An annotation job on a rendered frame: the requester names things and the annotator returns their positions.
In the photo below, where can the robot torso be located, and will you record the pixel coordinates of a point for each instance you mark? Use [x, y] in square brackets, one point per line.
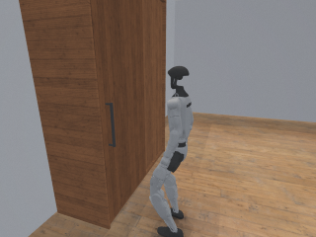
[185, 111]

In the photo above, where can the robot right upper arm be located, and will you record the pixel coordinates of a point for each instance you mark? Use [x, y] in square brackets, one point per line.
[192, 117]

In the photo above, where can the robot left forearm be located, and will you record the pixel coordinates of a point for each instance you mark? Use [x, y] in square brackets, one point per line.
[173, 143]

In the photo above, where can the robot left upper arm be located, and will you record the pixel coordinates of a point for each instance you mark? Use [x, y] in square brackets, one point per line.
[174, 107]

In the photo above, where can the left robot hand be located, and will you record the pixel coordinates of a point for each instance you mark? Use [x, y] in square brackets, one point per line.
[160, 173]

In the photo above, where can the right robot foot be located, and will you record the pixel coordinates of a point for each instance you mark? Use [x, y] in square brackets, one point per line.
[176, 214]

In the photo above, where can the wardrobe door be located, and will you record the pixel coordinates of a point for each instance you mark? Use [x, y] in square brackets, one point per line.
[118, 43]
[152, 32]

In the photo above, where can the robot right forearm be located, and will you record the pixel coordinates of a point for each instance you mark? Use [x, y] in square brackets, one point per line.
[191, 126]

